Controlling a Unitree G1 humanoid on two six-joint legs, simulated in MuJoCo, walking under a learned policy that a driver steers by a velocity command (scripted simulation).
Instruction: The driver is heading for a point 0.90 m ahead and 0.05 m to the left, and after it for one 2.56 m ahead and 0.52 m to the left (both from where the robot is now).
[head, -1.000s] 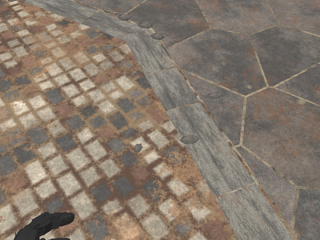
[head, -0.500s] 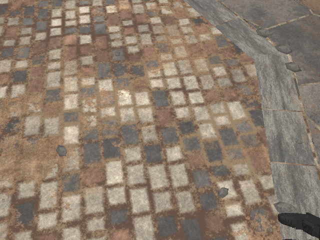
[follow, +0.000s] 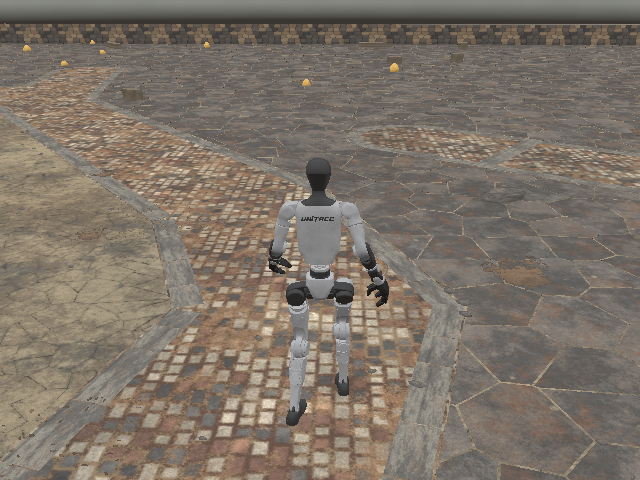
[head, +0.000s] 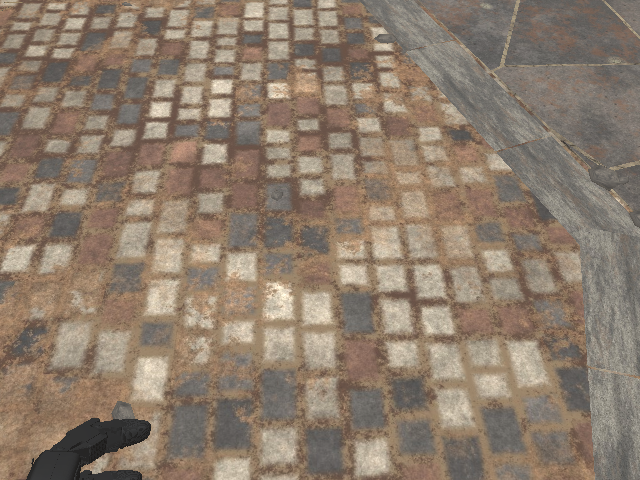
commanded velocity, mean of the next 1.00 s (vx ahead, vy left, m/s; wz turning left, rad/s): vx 0.50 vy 0.00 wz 0.18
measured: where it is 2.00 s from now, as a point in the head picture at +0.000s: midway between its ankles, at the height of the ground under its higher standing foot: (244, 246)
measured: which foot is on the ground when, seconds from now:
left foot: down 0.00-0.00, up 0.02-0.48, down 0.50-1.00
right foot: down 0.00-0.50, up 0.52-1.00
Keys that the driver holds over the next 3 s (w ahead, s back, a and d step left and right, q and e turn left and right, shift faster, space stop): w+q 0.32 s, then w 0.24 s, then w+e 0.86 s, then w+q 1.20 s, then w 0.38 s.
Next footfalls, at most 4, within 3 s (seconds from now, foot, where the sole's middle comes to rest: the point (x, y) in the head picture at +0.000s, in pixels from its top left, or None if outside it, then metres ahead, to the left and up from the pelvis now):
0.50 left None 0.39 0.19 -0.76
1.04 right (277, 364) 0.74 0.05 -0.76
1.50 left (197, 269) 1.03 0.25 -0.76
1.98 right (289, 204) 1.24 0.00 -0.76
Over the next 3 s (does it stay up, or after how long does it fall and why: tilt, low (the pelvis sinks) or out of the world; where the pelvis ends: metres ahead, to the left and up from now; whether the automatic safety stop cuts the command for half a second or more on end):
stays up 1.64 0.27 0.00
